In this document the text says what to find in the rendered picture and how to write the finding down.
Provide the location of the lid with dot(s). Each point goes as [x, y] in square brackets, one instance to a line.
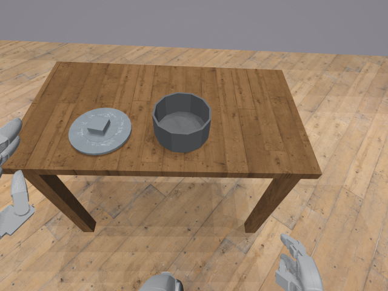
[91, 143]

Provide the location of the pot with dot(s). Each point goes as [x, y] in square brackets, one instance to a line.
[181, 121]

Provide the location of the left robot shin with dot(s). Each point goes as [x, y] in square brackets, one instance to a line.
[167, 273]

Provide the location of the knob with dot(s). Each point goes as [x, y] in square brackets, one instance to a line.
[98, 125]

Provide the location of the table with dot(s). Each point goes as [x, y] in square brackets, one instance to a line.
[255, 131]

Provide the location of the left robot hand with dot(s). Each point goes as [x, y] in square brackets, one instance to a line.
[13, 217]

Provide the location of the right robot hand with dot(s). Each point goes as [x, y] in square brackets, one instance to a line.
[303, 274]

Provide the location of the left robot thigh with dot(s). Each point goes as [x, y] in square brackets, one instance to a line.
[161, 283]

